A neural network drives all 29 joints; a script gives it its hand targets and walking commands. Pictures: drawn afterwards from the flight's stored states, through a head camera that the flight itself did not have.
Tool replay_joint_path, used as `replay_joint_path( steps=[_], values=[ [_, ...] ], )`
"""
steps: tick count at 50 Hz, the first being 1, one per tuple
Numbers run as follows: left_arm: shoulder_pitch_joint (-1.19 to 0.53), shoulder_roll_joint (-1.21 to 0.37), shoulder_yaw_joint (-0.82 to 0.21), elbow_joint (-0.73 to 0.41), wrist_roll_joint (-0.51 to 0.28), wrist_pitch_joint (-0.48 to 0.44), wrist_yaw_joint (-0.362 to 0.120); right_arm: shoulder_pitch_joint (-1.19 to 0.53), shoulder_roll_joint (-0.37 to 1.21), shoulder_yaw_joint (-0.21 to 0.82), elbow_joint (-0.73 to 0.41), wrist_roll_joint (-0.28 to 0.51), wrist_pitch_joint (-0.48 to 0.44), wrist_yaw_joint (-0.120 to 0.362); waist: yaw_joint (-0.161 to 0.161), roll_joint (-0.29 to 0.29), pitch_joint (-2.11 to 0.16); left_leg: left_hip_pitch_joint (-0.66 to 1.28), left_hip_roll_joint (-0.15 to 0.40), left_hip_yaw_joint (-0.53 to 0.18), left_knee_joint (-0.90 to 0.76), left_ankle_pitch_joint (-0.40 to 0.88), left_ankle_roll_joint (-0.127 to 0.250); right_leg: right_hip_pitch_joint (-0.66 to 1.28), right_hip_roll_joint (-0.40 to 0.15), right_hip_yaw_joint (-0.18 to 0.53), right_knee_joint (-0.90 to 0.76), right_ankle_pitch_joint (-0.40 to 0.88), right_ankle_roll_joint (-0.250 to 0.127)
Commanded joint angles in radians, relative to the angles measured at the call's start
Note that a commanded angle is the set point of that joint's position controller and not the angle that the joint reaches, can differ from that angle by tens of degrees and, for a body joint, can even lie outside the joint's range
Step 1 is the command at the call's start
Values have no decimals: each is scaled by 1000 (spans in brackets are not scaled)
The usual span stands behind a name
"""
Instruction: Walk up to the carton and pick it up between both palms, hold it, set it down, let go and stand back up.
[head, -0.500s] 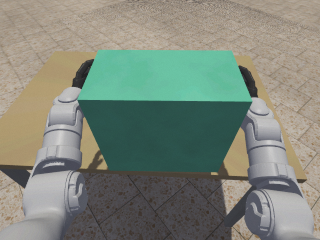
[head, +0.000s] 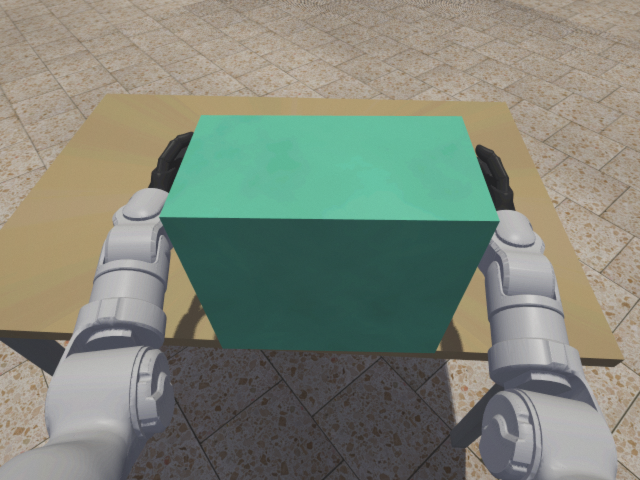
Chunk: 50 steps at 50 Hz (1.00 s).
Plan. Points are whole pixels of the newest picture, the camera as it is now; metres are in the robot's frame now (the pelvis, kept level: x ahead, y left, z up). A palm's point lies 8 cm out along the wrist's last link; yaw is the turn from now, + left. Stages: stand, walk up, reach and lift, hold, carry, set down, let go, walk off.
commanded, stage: set down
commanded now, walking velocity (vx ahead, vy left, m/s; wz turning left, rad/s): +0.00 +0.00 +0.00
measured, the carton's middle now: (328, 245) +0.41 -0.03 +0.08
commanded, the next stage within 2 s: none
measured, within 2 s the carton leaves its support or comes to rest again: rests again in 0.42 s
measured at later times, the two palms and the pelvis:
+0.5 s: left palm (173, 209) +0.46 +0.17 +0.12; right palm (489, 229) +0.39 -0.22 +0.11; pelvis -0.01 +0.00 +0.00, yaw +1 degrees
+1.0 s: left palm (174, 210) +0.46 +0.17 +0.12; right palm (487, 231) +0.39 -0.22 +0.10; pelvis -0.01 +0.00 +0.00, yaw +1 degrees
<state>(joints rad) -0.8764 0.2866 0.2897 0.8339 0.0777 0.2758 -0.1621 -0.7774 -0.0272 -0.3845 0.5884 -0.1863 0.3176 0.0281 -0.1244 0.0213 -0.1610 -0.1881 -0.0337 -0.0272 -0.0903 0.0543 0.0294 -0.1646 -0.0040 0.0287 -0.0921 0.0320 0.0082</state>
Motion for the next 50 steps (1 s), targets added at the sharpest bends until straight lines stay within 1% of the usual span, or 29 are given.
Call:
replay_joint_path(
  steps=[1,7,12,18,28,37,50],
  values=[
    [-579,-435,-205,-206,-59,-72,-104,-574,406,277,-143,32,-47,55,-7,54,-533,188,35,28,38,352,-10,317,7,-23,27,478,8],
    [-578,-431,-198,-189,-52,-95,-103,-563,409,261,-144,11,-60,54,-8,49,-527,153,34,30,19,310,-4,329,5,-27,30,461,13],
    [-576,-426,-189,-159,-44,-118,-102,-553,417,249,-137,-6,-72,56,-3,44,-526,105,34,32,-3,267,6,343,2,-27,37,449,19],
    [-574,-422,-185,-125,-39,-146,-99,-544,419,232,-125,-21,-88,61,0,44,-531,84,34,33,-11,237,9,327,3,-33,39,418,22],
    [-560,-433,-198,-81,-44,-188,-97,-526,422,220,-110,-30,-118,66,-3,50,-553,99,35,31,9,247,1,281,6,-42,36,413,17],
    [-505,-411,-175,-6,-25,-215,-100,-462,392,190,-49,-39,-135,68,-4,51,-476,81,32,32,10,227,-8,237,11,-42,28,383,23],
    [-473,-366,-150,108,-7,-259,-101,-407,352,136,25,-59,-159,72,-10,56,-413,52,34,36,6,158,-13,137,15,-48,12,258,32]
  ],
)
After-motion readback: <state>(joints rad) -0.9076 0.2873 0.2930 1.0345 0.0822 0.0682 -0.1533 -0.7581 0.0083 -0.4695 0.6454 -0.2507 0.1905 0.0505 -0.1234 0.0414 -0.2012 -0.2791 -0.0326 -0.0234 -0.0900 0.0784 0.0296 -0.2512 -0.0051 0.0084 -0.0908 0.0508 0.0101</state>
